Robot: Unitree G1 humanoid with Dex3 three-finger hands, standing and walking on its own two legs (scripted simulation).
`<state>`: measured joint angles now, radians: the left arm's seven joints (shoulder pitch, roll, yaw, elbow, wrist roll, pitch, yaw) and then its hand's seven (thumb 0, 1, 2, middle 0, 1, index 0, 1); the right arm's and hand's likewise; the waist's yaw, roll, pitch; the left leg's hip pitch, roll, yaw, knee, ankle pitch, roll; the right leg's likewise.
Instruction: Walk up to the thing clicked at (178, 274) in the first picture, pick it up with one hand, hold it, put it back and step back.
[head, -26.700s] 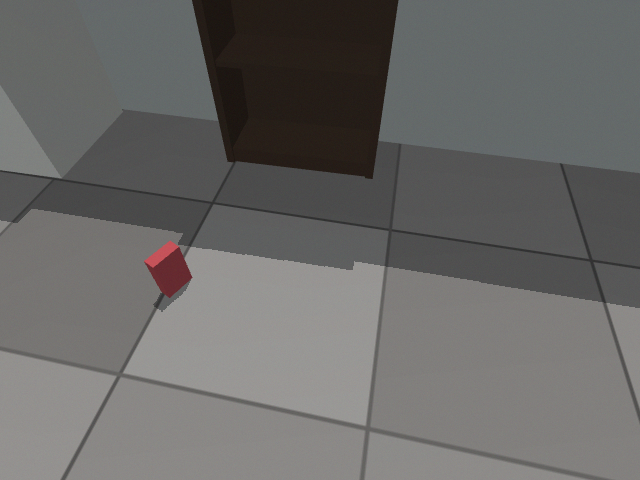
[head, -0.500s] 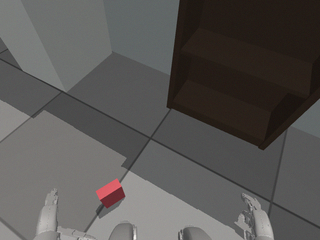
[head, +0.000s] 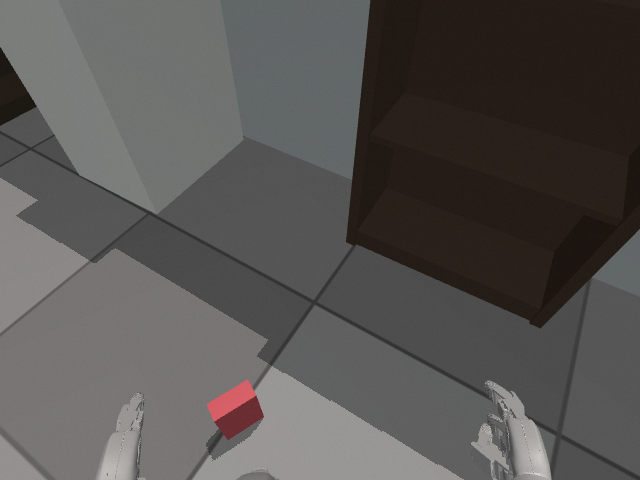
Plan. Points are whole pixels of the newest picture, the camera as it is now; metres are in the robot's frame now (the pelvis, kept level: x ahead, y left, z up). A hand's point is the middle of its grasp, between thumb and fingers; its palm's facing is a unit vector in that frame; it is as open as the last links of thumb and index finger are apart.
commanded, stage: home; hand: left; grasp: from the side
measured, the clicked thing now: (237, 411) +0.38 +0.22 -0.62
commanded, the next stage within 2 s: stand in 1.44 s
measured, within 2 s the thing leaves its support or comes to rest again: neither
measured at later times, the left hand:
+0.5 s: hand (178, 472) +0.16 +0.18 -0.06, palm faces +0.10 -0.95 -0.29, open 17.7 cm
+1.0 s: hand (175, 464) +0.17 +0.18 -0.06, palm faces +0.11 -0.95 -0.28, open 17.7 cm
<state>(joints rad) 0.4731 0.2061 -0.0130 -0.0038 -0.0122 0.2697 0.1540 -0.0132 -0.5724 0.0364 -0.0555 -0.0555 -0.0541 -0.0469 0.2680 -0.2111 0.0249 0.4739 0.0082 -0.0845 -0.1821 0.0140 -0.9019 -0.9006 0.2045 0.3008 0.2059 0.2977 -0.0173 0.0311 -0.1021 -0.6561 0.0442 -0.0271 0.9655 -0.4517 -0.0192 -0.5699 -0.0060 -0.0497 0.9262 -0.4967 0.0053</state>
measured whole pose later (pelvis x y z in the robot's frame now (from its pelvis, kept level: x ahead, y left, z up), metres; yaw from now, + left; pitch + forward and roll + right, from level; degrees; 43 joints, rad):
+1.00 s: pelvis +0.00 +0.00 +0.00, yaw +0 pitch +7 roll -2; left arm 0.46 0.20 -0.01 0.03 -0.01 0.24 0.14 -0.01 -0.59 0.02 -0.05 -0.05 -0.05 -0.04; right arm 0.27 -0.20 0.03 0.51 0.01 -0.11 -0.18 0.02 -0.90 -0.90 0.20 0.30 0.21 0.30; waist -0.02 0.03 -0.09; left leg -0.63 0.05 -0.02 0.94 -0.44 -0.02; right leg -0.55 0.00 -0.04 0.90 -0.48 0.01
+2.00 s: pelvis -0.01 +0.00 +0.02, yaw +0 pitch +1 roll +0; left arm 0.24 0.31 0.01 0.65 0.04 0.02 0.03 0.00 0.53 0.82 -0.21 -0.30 -0.20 -0.29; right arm 0.19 -0.29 -0.02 0.82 -0.06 -0.02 -0.02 0.01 -0.90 -0.90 0.21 0.30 0.21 0.30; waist 0.01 -0.02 0.01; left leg -0.42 0.01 0.01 0.77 -0.36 -0.01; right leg -0.37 -0.04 -0.02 0.79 -0.43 0.01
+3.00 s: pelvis -0.02 +0.01 +0.06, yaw +0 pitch -4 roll +0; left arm 0.17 0.32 0.00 1.16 0.02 -0.01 0.01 0.00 0.90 0.90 -0.21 -0.30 -0.21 -0.30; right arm 0.13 -0.32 -0.02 1.16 -0.02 0.01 0.00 0.01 -0.91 -0.90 0.20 0.30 0.20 0.30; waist 0.00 0.01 0.06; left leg -0.16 0.00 0.01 0.35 -0.13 0.00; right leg -0.10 -0.04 -0.03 0.36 -0.20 0.03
